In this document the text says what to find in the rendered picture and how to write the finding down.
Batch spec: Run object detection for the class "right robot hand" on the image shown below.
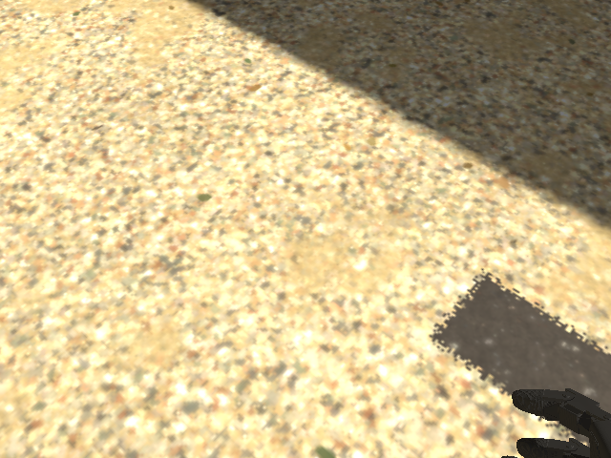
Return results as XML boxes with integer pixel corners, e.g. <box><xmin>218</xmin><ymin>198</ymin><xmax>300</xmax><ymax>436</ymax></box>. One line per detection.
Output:
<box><xmin>501</xmin><ymin>388</ymin><xmax>611</xmax><ymax>458</ymax></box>

